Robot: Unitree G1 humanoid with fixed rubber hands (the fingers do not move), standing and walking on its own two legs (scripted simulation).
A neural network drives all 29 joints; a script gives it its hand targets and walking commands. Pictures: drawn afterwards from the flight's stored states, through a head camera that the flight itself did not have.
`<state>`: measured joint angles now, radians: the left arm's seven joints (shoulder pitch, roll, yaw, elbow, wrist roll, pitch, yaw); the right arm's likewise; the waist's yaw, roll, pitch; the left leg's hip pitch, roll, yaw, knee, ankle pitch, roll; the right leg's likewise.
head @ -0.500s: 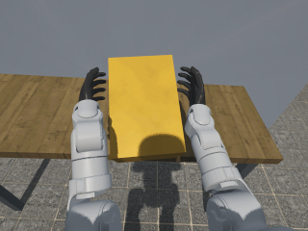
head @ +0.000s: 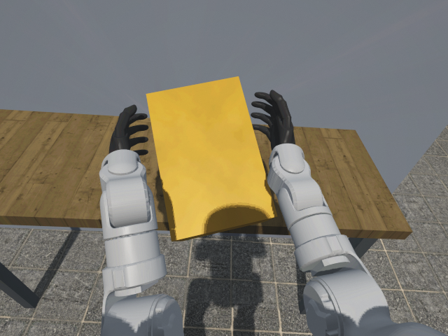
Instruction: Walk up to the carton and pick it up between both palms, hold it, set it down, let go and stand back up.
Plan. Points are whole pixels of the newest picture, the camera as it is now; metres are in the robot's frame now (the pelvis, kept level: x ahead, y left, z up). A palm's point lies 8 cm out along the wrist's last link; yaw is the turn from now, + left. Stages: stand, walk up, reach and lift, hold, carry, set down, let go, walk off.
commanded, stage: hold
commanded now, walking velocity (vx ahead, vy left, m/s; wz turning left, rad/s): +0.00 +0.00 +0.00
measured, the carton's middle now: (209, 162) +0.39 +0.01 +0.10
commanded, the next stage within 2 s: none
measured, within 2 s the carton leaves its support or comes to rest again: neither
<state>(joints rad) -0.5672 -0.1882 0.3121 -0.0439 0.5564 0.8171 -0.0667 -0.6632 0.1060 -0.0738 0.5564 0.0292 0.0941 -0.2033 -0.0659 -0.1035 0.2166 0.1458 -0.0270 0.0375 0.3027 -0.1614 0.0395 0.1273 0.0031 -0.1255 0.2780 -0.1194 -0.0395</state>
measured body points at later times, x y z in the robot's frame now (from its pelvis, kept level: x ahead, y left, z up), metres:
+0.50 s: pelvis +0.01 -0.02 +0.00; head -0.02 +0.01 +0.45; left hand +0.37 +0.14 +0.17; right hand +0.38 -0.12 +0.19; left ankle +0.03 +0.09 -0.75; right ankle +0.05 -0.09 -0.75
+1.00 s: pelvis +0.00 +0.00 +0.00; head -0.02 +0.02 +0.45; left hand +0.36 +0.14 +0.17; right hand +0.37 -0.12 +0.17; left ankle +0.03 +0.09 -0.75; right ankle +0.05 -0.09 -0.75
